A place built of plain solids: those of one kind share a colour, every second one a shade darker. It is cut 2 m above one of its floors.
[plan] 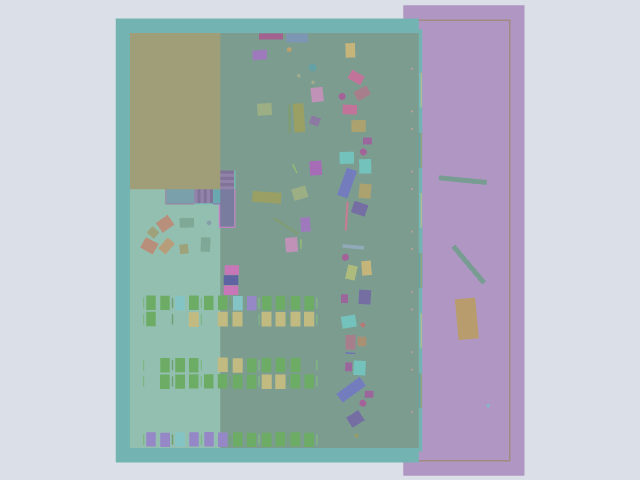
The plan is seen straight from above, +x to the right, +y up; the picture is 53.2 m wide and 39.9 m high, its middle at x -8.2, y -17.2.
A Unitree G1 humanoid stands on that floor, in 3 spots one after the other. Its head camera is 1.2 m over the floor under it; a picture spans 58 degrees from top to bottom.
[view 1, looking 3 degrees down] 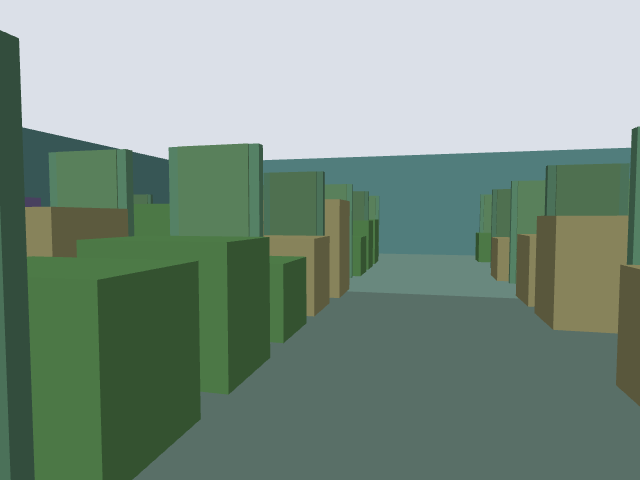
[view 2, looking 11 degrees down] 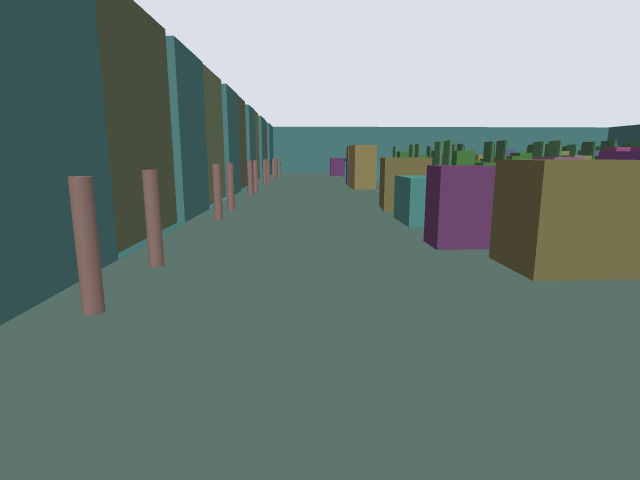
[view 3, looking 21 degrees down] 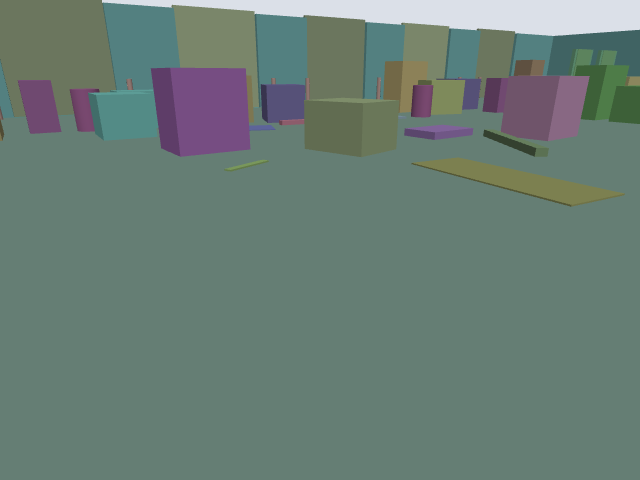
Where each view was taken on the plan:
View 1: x -9.61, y -25.70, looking -166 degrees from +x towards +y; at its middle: load_sacks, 5.47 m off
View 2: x -2.19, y -3.24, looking -92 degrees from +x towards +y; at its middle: floor_hall_concrete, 6.29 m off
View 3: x -15.91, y -8.93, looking -32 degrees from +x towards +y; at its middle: floor_hall_concrete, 3.35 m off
